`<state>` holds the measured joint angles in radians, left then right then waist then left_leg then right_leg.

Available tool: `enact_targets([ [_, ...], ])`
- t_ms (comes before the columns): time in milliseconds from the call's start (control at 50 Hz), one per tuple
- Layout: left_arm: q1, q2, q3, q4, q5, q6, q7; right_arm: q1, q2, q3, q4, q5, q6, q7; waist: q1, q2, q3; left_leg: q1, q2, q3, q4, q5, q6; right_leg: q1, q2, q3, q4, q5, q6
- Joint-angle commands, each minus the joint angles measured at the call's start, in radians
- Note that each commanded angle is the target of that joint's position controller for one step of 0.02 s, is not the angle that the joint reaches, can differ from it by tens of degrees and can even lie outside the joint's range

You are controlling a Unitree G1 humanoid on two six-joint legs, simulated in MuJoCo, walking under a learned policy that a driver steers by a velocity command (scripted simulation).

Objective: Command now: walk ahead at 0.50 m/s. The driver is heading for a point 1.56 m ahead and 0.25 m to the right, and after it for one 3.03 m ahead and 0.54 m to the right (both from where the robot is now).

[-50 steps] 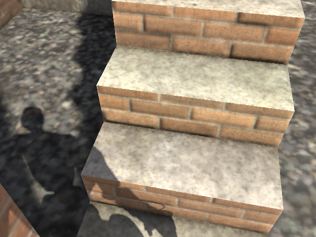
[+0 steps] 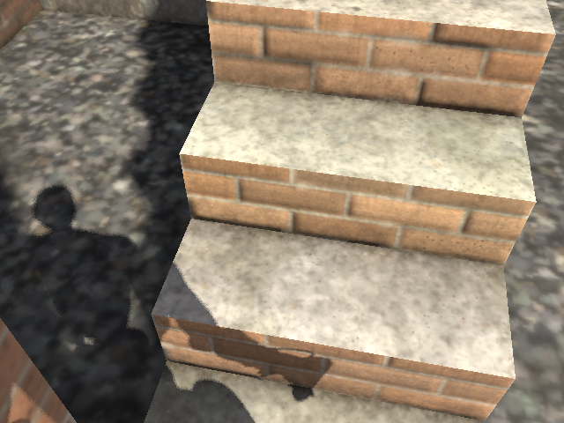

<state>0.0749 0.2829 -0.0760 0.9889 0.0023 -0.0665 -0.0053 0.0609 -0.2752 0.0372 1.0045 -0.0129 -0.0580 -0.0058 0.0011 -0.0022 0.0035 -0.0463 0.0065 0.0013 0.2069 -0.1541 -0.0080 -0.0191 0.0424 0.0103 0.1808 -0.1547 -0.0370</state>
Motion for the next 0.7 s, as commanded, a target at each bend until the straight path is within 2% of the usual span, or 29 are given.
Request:
enact_targets([
  [20, -0.052, 0.121, 0.021, -0.051, -0.001, -0.012, 0.003, -0.062, -0.128, -0.022, -0.054, 0.001, -0.013, -0.002, 0.001, 0.004, -0.069, 0.015, 0.122, -0.083, 0.0, 0.234, 0.007, 0.014, -0.155, 0.094, 0.003, 0.257, 0.009],
  [440, -0.055, 0.133, 0.016, -0.043, -0.002, -0.012, 0.002, -0.069, -0.144, -0.014, -0.051, 0.0, -0.013, -0.001, 0.0, 0.003, -0.068, 0.017, 0.122, -0.087, 0.001, 0.232, 0.007, 0.011, -0.158, 0.094, 0.0, 0.251, 0.012],
  [520, -0.02, 0.143, 0.022, -0.025, -0.003, -0.009, 0.001, -0.034, -0.153, -0.018, -0.034, 0.0, -0.012, -0.001, -0.001, 0.002, -0.063, 0.019, 0.123, -0.081, 0.027, 0.267, 0.008, 0.01, -0.159, 0.087, 0.028, 0.294, 0.011],
  [700, 0.017, 0.143, 0.033, -0.003, -0.001, 0.008, 0.002, 0.003, -0.159, -0.027, -0.006, -0.002, 0.004, -0.001, -0.002, 0.004, -0.037, -0.006, 0.118, -0.078, 0.059, 0.225, 0.011, -0.02, -0.152, 0.085, 0.057, 0.236, 0.006],
])
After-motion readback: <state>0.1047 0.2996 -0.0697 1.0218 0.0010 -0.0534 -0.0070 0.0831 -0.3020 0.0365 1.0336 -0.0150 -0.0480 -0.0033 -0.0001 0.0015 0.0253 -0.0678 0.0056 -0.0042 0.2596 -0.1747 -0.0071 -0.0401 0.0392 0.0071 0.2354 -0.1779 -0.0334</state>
